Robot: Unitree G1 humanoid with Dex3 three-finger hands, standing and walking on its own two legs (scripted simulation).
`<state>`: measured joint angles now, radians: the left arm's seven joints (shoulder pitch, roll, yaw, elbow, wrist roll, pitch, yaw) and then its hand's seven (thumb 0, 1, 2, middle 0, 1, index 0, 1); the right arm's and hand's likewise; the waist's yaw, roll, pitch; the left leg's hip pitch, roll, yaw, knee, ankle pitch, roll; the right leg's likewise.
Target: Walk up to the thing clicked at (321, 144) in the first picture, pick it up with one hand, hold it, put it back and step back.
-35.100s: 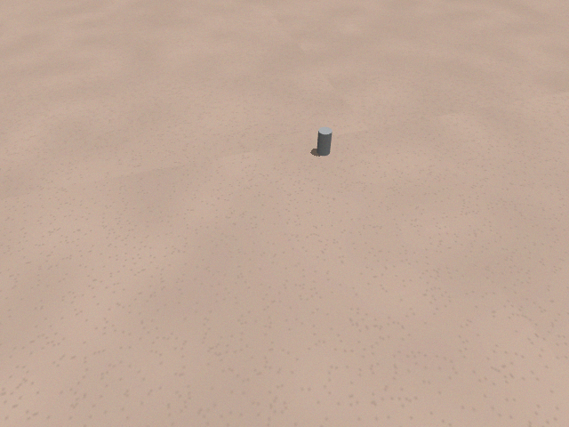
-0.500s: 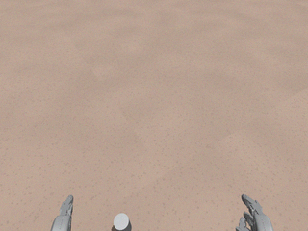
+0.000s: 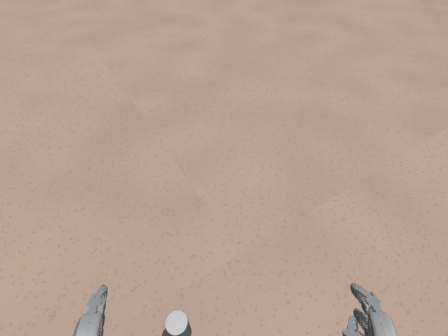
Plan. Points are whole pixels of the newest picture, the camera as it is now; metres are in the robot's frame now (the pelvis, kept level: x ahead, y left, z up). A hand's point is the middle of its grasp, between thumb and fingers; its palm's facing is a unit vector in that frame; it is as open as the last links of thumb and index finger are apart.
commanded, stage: stand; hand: left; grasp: from the side
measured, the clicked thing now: (179, 328) +0.32 +0.18 -0.65
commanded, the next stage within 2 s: none
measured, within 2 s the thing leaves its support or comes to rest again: neither
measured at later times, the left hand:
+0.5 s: hand out of the picture +0.08 +0.25 -0.12, palm faces -0.01 -0.94 -0.35, open 7.9 cm
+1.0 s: hand out of the picture +0.02 +0.26 -0.10, palm faces -0.01 -0.94 -0.34, open 7.4 cm
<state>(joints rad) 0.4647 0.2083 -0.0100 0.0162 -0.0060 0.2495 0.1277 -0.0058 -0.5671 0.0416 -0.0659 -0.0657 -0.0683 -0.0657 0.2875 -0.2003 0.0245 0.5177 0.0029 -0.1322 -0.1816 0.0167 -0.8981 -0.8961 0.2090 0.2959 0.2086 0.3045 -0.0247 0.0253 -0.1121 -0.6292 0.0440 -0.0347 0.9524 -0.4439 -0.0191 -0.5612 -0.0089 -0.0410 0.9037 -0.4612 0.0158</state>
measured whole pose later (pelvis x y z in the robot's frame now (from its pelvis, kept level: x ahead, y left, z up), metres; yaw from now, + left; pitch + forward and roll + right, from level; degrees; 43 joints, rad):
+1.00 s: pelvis -0.02 +0.01 +0.06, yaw +0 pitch -4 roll +0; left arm 0.18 0.32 0.00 1.13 0.03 -0.01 0.01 0.01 0.91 0.90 -0.20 -0.30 -0.20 -0.30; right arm 0.15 -0.31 -0.02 1.12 -0.03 0.00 -0.01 0.01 -0.90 -0.89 0.21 0.30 0.21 0.30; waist 0.01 0.01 0.05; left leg -0.16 -0.01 0.00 0.40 -0.16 0.01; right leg -0.12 -0.05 -0.02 0.40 -0.20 0.04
